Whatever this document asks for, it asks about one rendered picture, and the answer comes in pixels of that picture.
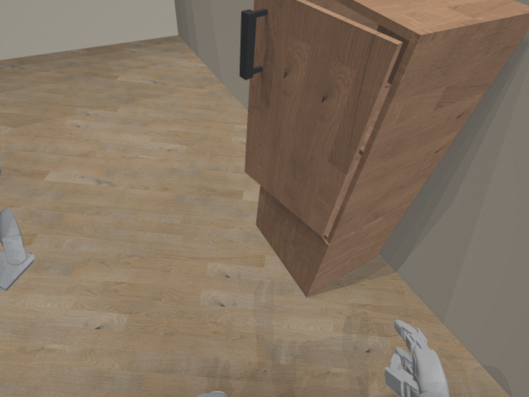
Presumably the right robot hand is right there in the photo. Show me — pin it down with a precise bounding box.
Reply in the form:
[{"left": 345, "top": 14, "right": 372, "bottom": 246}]
[{"left": 385, "top": 320, "right": 450, "bottom": 397}]

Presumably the cupboard door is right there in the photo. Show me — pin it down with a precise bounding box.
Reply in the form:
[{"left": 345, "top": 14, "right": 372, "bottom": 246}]
[{"left": 245, "top": 0, "right": 403, "bottom": 237}]

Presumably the handle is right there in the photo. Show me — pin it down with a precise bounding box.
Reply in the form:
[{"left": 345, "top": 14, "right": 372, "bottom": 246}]
[{"left": 240, "top": 9, "right": 268, "bottom": 80}]

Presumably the left robot hand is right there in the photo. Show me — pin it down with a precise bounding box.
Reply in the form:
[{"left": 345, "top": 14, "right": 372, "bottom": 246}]
[{"left": 0, "top": 166, "right": 35, "bottom": 292}]

